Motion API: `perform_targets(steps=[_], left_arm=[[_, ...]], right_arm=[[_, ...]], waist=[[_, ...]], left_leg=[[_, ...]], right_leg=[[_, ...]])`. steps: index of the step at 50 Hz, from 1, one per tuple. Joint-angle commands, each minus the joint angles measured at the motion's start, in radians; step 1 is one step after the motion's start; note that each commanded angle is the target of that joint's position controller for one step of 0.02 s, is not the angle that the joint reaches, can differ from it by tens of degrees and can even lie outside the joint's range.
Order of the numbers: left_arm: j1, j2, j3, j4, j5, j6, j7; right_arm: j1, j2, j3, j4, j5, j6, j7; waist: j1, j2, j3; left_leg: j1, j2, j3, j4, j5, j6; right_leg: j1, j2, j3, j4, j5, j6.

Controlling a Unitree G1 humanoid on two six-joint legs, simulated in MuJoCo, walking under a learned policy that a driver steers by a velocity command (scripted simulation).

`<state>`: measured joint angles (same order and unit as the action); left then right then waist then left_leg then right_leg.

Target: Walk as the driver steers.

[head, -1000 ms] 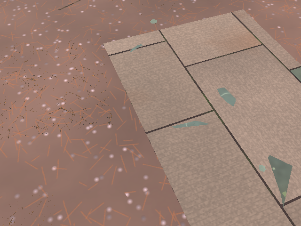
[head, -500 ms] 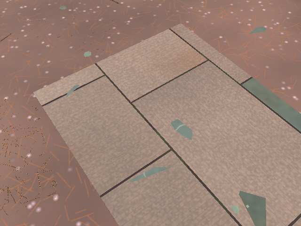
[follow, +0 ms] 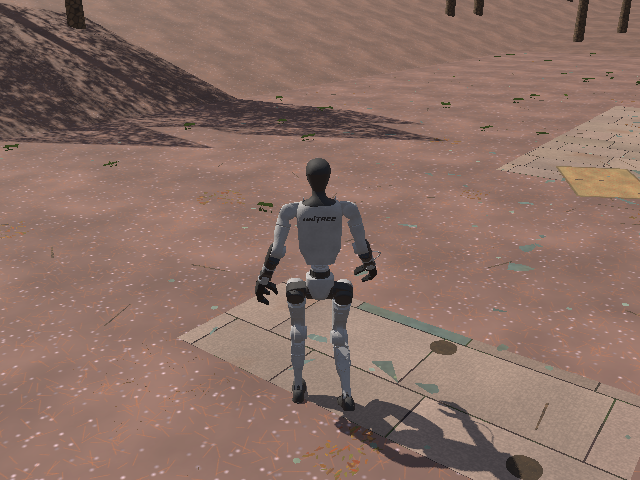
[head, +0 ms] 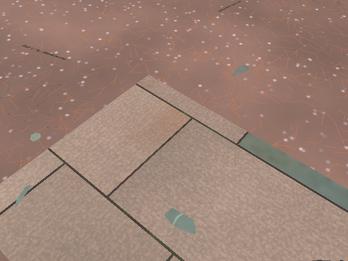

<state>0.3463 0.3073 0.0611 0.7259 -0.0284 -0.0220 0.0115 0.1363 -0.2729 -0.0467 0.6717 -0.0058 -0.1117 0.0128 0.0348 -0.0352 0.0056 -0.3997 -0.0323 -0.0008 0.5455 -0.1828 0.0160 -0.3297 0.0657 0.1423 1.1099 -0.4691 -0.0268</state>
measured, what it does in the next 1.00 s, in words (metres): walks ahead, turning right: right foot, then left foot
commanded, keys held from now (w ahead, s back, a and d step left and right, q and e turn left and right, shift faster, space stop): w+e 1.00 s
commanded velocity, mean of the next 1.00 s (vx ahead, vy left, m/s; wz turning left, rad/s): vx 0.50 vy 0.00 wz -0.60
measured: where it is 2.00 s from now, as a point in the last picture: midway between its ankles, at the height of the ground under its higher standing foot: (296, 172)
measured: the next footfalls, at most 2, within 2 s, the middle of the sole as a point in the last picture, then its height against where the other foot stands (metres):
right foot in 0.42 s outside the picture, level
left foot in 0.90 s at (209, 209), level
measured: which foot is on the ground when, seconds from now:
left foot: down 0.00-0.44, up 0.46-0.88, down 0.90-1.00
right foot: up 0.00-0.40, down 0.42-0.90, up 0.92-1.00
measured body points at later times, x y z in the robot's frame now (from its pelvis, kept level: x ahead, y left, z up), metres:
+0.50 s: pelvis +0.26 -0.07 -0.01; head +0.30 -0.09 +0.44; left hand +0.53 +0.11 -0.08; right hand +0.22 -0.37 -0.13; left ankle +0.13 +0.12 -0.64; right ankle +0.32 -0.16 -0.73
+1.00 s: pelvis +0.54 -0.13 +0.00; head +0.56 -0.14 +0.45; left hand +0.75 +0.07 -0.12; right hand +0.56 -0.46 -0.08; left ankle +0.67 -0.08 -0.73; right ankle +0.36 -0.17 -0.65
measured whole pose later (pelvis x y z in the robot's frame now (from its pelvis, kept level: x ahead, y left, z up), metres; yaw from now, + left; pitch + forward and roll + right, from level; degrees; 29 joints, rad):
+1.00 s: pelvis +0.54 -0.13 +0.00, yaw -36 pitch +1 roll +1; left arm 0.36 0.30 0.07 0.72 -0.03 -0.02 0.02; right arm 0.10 -0.27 -0.05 0.70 -0.01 -0.11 0.02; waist 0.04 -0.03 0.02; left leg -0.40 -0.03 0.01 0.54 -0.17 0.02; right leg -0.30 0.07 0.16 1.10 -0.48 -0.03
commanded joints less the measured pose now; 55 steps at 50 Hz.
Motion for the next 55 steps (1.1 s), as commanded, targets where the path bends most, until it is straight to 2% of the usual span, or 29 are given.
perform_targets(steps=[1,3,6,12,16,19,20,21,22,23,24,25,26,27,28,30,34,37,42,44,45,46,47,48,49,50,51,52,55], left_arm=[[-0.082,0.125,0.034,-0.112,0.011,-0.015,-0.002],[-0.07,0.088,0.032,-0.118,-0.001,-0.007,-0.012],[-0.11,0.049,0.023,-0.141,0.005,0.005,-0.016],[-0.247,0.019,0.007,-0.171,0.007,-0.009,-0.044],[-0.34,0.021,0.006,-0.212,0.002,-0.011,-0.067],[-0.28,0.071,0.032,-0.217,0.011,-0.003,-0.072],[-0.171,0.105,0.053,-0.192,0.011,0.002,-0.068],[0.003,0.159,0.085,-0.146,0.007,0.008,-0.054],[0.11,0.244,0.105,-0.119,-0.002,0.019,-0.031],[0.054,0.301,0.102,-0.16,-0.002,0.0,-0.038],[0.062,0.205,0.077,-0.163,0.003,-0.014,-0.046],[0.031,0.172,0.065,-0.152,0.01,-0.027,-0.046],[-0.032,0.152,0.057,-0.154,0.011,-0.034,-0.045],[-0.087,0.124,0.048,-0.162,0.016,-0.037,-0.042],[-0.116,0.115,0.042,-0.174,0.026,-0.037,-0.037],[-0.122,0.117,0.042,-0.164,0.023,-0.042,-0.028],[-0.068,0.146,0.05,-0.127,0.015,-0.037,-0.003],[-0.022,0.156,0.054,-0.101,0.008,-0.029,0.004],[0.021,0.144,0.055,-0.067,0.001,-0.017,0.009],[0.001,0.131,0.053,-0.068,0.004,-0.01,0.009],[0.001,0.091,0.038,-0.074,0.009,-0.011,0.006],[0.024,0.029,0.015,-0.09,0.027,-0.013,0.004],[0.151,0.002,0.005,-0.119,-0.011,-0.02,0.005],[0.13,0.11,0.023,-0.087,-0.017,-0.019,0.009],[0.021,0.155,0.037,-0.099,-0.009,-0.013,0.008],[-0.027,0.145,0.038,-0.105,0.001,-0.009,0.01],[-0.06,0.131,0.04,-0.117,0.009,-0.01,0.006],[-0.055,0.111,0.04,-0.12,0.004,-0.007,0.0],[-0.071,0.059,0.03,-0.132,-0.001,0.007,-0.007]], right_arm=[[0.113,-0.11,-0.037,-0.018,-0.006,0.006,-0.009],[0.103,-0.095,-0.032,-0.002,-0.007,0.0,-0.012],[0.112,-0.124,-0.044,0.028,0.0,-0.006,-0.013],[0.123,-0.171,-0.055,0.073,0.004,0.011,-0.02],[0.169,-0.204,-0.065,0.109,0.023,0.03,-0.021],[0.161,-0.247,-0.079,0.114,0.038,0.048,-0.028],[0.151,-0.256,-0.082,0.111,0.042,0.056,-0.031],[0.146,-0.235,-0.073,0.106,0.041,0.057,-0.035],[0.191,-0.136,-0.039,0.084,-0.009,0.05,-0.032],[0.23,-0.078,-0.01,0.022,-0.008,0.019,-0.018],[0.108,-0.182,-0.033,0.014,0.027,-0.011,-0.004],[0.044,-0.186,-0.032,-0.012,0.049,-0.026,0.001],[0.042,-0.168,-0.028,-0.002,0.031,-0.03,-0.007],[0.052,-0.175,-0.034,0.008,0.006,-0.026,-0.013],[0.072,-0.176,-0.037,0.013,0.0,-0.015,-0.012],[0.083,-0.154,-0.034,0.018,-0.009,0.004,-0.012],[-0.049,-0.101,-0.014,-0.017,-0.013,0.016,-0.012],[-0.157,-0.083,-0.005,-0.041,-0.002,0.008,0.0],[-0.18,-0.137,-0.026,-0.059,0.014,-0.01,0.016],[-0.084,-0.156,-0.042,-0.036,0.014,-0.018,0.012],[0.015,-0.184,-0.057,-0.019,0.003,-0.023,0.005],[0.163,-0.238,-0.071,-0.007,-0.01,-0.023,-0.004],[0.229,-0.298,-0.086,0.031,-0.016,-0.009,0.005],[0.194,-0.196,-0.064,0.009,0.007,-0.005,0.01],[0.155,-0.144,-0.051,0.002,0.01,0.002,0.004],[0.109,-0.13,-0.043,-0.002,-0.001,0.008,0.002],[0.085,-0.111,-0.037,0.008,-0.005,0.011,-0.001],[0.076,-0.102,-0.033,0.014,-0.01,0.009,-0.005],[0.082,-0.109,-0.039,0.041,0.001,-0.003,-0.007]], waist=[[-0.087,0.108,-0.015],[-0.063,0.156,-0.002],[-0.06,0.128,0.018],[-0.1,0.096,0.045],[-0.12,0.095,0.076],[-0.054,0.136,0.014],[0.013,0.134,-0.047],[0.104,0.103,-0.133],[0.1,-0.102,-0.218],[0.014,-0.261,-0.375],[0.092,-0.097,-0.346],[0.076,-0.069,-0.202],[0.023,0.032,-0.116],[-0.014,0.028,-0.081],[-0.043,0.0,-0.065],[-0.059,-0.003,-0.052],[-0.02,-0.009,-0.007],[0.025,-0.031,0.007],[0.02,-0.068,0.005],[-0.034,-0.094,-0.018],[-0.083,-0.076,-0.091],[-0.131,0.053,-0.239],[-0.066,0.408,-0.332],[-0.089,0.27,-0.244],[-0.113,0.18,-0.127],[-0.097,0.112,-0.067],[-0.084,0.107,-0.017],[-0.064,0.138,-0.006],[-0.056,0.145,0.013]], left_leg=[[0.374,0.316,-0.388,-0.289,-0.096,0.148],[0.308,0.278,-0.26,-0.332,0.01,0.142],[0.301,0.291,-0.157,-0.375,0.127,0.171],[0.345,0.269,0.05,-0.385,0.263,0.145],[0.432,0.301,0.114,-0.357,0.339,0.121],[0.492,0.307,0.17,-0.178,0.78,0.092],[0.472,0.292,0.193,-0.022,0.889,0.076],[0.347,0.257,0.215,0.203,0.823,0.043],[0.048,0.185,0.21,0.534,0.151,0.0],[-0.298,-0.016,0.023,0.838,-0.429,-0.04],[-0.405,0.044,-0.109,0.87,-0.359,-0.023],[-0.434,0.078,-0.09,0.814,-0.267,-0.003],[-0.38,0.12,-0.09,0.723,-0.193,-0.006],[-0.313,0.145,-0.092,0.641,-0.154,-0.016],[-0.254,0.157,-0.095,0.613,-0.127,-0.025],[-0.218,0.152,-0.075,0.542,-0.102,-0.057],[-0.21,0.114,-0.056,0.276,0.118,-0.098],[-0.122,0.062,-0.049,0.078,0.268,-0.096],[-0.065,0.042,-0.096,-0.044,0.187,-0.055],[0.059,0.034,-0.072,-0.085,0.122,-0.016],[0.231,0.074,-0.091,-0.096,0.116,0.021],[0.493,0.251,-0.266,-0.081,0.063,0.08],[0.746,0.444,-0.751,-0.206,-0.221,0.231],[0.694,0.439,-0.783,-0.251,-0.422,0.208],[0.58,0.399,-0.614,-0.26,-0.371,0.167],[0.469,0.358,-0.488,-0.271,-0.23,0.148],[0.389,0.323,-0.397,-0.291,-0.118,0.148],[0.334,0.298,-0.323,-0.313,-0.052,0.139],[0.294,0.287,-0.192,-0.37,0.055,0.161]], right_leg=[[-0.421,-0.129,0.003,0.13,0.129,0.021],[-0.362,-0.159,-0.02,0.082,0.166,0.024],[-0.402,-0.173,-0.039,0.001,0.214,0.041],[-0.366,-0.165,-0.106,-0.313,0.475,0.037],[-0.336,-0.142,-0.163,-0.443,0.446,-0.003],[-0.188,-0.061,-0.236,-0.475,0.298,-0.066],[-0.044,-0.019,-0.257,-0.506,0.291,-0.097],[0.221,0.008,-0.236,-0.563,0.355,-0.138],[0.523,-0.192,0.065,-0.553,0.414,-0.207],[0.756,-0.399,0.666,-0.738,0.136,-0.416],[0.722,-0.388,0.637,-0.818,0.063,-0.362],[0.593,-0.354,0.499,-0.827,0.115,-0.322],[0.435,-0.31,0.392,-0.829,0.236,-0.29],[0.325,-0.274,0.312,-0.837,0.35,-0.274],[0.249,-0.251,0.274,-0.857,0.419,-0.27],[0.168,-0.233,0.223,-0.879,0.523,-0.28],[0.086,-0.169,0.125,-0.881,0.525,-0.242],[0.055,-0.144,0.121,-0.866,0.419,-0.2],[0.171,-0.198,0.258,-0.748,0.346,-0.172],[0.178,-0.184,0.282,-0.667,0.388,-0.146],[0.142,-0.131,0.243,-0.533,0.414,-0.113],[0.015,-0.06,0.15,-0.246,0.233,-0.073],[-0.332,0.047,0.042,0.054,-0.143,-0.014],[-0.438,-0.036,0.068,0.175,-0.094,0.004],[-0.461,-0.066,0.038,0.196,0.0,0.012],[-0.426,-0.099,0.01,0.177,0.068,0.018],[-0.41,-0.125,0.008,0.133,0.113,0.021],[-0.364,-0.151,0.001,0.105,0.141,0.02],[-0.363,-0.173,-0.032,0.037,0.176,0.027]])
Velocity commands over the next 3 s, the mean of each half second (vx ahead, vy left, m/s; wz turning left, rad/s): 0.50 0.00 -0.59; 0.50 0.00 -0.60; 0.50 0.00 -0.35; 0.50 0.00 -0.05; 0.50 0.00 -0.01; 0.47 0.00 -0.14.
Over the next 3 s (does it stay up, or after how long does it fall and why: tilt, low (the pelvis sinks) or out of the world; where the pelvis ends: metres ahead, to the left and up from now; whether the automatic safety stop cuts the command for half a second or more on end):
stays up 1.31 -0.92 0.00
